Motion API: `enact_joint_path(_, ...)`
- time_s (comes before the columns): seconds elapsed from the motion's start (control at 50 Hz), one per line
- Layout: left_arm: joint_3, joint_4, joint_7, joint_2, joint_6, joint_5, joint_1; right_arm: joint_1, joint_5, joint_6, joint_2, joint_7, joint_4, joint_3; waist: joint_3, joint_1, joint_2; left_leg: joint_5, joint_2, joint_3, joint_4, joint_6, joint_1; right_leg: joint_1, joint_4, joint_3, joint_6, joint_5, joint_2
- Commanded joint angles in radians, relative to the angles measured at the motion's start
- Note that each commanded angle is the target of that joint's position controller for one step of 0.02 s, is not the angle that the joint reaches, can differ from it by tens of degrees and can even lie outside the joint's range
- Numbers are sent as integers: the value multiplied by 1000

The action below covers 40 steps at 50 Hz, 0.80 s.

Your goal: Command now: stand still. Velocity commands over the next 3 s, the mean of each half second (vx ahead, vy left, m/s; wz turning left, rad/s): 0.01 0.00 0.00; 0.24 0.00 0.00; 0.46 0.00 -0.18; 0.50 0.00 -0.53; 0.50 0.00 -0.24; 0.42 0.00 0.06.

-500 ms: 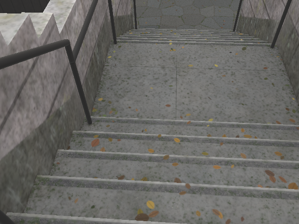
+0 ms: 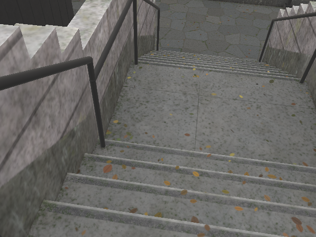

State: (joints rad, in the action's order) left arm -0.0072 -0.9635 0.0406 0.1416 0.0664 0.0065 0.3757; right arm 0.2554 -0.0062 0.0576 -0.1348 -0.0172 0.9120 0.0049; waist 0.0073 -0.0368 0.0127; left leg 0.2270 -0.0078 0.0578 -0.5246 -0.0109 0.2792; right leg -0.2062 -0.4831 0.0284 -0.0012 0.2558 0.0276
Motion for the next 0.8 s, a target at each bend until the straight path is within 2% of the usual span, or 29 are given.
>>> enact_joint_path(0.02,20,6,15,48,18,-13,91,-2,-11,-31,-92,4,-16,25,-101,-6,-111,164,-55,104,251,64,76,13,98,41,21,14,-39)
enact_joint_path(0.1,28,-19,13,60,0,-5,104,27,-9,-44,-90,7,15,27,-39,8,-74,-47,-61,110,231,85,-28,31,105,42,9,-33,-59)
enact_joint_path(0.16,30,-28,14,66,-12,-4,99,48,-6,-40,-101,2,36,32,-14,16,-59,-177,-52,97,213,94,-87,29,111,34,-6,-58,-63)
enact_joint_path(0.2,31,-41,17,66,-13,0,108,60,-12,-35,-107,-4,47,34,-19,22,-43,-224,-49,93,205,99,-116,13,121,28,-11,-66,-65)
enact_joint_path(0.28,34,-60,17,73,-13,5,114,76,-11,-30,-110,-7,65,35,-24,31,-11,-308,-39,79,184,102,-142,10,124,19,-18,-95,-67)
enact_joint_path(0.4,35,-78,22,77,-12,8,124,77,-14,-26,-104,-7,86,31,-40,33,-7,-344,-24,60,177,100,-147,7,126,14,-23,-106,-69)
enact_joint_path(0.56,35,-91,16,74,-19,8,126,71,-13,-12,-100,-16,107,27,-53,30,-7,-315,-12,48,174,97,-148,4,138,5,-21,-117,-71)
enact_joint_path(0.58,34,-98,16,69,-19,9,140,77,-15,-10,-99,-18,113,27,-38,28,-12,-198,-4,44,185,98,-152,10,141,-6,-18,-44,-62)
enact_joint_path(0.62,42,-95,20,78,-19,16,131,71,-23,-7,-133,-23,105,41,-66,35,-32,208,6,56,214,124,-103,-22,90,-54,1,161,-21)
enact_joint_path(0.64,45,-83,23,79,-24,18,114,79,-29,-8,-158,-23,100,52,-93,40,-52,413,-8,85,234,148,-64,-60,44,-73,17,253,-2)
enact_joint_path(0.66,46,-74,22,76,-31,15,101,95,-32,-12,-177,-23,95,60,-128,50,-71,541,-42,137,264,176,-32,-111,-6,-82,29,297,6)
enact_joint_path(0.7,42,-59,15,47,-61,11,74,141,-36,-24,-197,-25,92,71,-148,67,-139,600,-149,291,304,244,-54,-209,-110,-84,44,237,-6)
enact_joint_path(0.72,45,-57,8,49,-76,11,57,156,-33,-27,-194,-26,91,73,-145,73,-155,575,-176,341,303,269,-24,-197,-136,-70,53,222,-19)
enact_joint_path(0.74,48,-61,0,49,-89,12,70,138,-30,-29,-193,-28,80,74,-140,56,-150,551,-184,350,286,278,21,-163,-138,-60,67,222,-28)
enact_joint_path(0.76,51,-76,-8,45,-100,12,118,88,-33,-31,-191,-30,59,73,-139,22,-133,525,-168,319,253,269,105,-81,-95,-54,85,213,-29)
enact_joint_path(0.78,56,-103,-12,44,-110,10,206,12,-41,-33,-176,-30,31,68,-135,-30,-100,481,-123,248,177,239,232,54,-23,-35,103,197,-34)
enact_joint_path(0.8,67,-137,-12,74,-116,8,340,-81,-49,-43,-137,-31,-5,55,-130,-87,16,399,-31,97,-11,182,347,145,87,107,143,290,-110)
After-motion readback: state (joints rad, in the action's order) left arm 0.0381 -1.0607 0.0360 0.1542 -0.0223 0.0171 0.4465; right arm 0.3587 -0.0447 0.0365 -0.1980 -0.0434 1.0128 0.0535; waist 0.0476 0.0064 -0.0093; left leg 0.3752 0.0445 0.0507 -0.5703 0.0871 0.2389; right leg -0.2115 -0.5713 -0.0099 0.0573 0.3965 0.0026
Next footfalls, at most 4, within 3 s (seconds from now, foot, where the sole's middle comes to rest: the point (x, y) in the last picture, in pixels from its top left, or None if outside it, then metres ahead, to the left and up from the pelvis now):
1.26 left None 0.41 0.16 -0.94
1.76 right None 0.68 -0.13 -1.12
2.32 left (168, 201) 1.00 -0.04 -1.29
2.92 right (226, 187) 1.23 -0.48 -1.46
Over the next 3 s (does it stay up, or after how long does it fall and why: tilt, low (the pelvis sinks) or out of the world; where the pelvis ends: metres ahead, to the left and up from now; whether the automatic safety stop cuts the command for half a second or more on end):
stays up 1.15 -0.33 -0.69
